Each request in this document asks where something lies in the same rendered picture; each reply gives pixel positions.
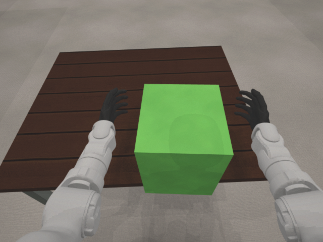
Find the robot left hand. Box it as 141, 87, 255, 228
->
98, 87, 128, 123

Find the table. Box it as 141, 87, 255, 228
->
0, 46, 267, 205

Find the carton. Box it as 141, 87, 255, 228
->
134, 84, 234, 195

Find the robot left forearm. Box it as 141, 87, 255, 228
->
41, 120, 116, 226

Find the robot right hand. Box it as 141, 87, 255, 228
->
234, 89, 270, 130

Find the right robot upper arm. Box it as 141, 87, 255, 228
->
275, 190, 323, 242

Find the robot right forearm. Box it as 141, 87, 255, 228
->
251, 123, 323, 200

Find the left robot upper arm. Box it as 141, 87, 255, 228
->
16, 187, 101, 242

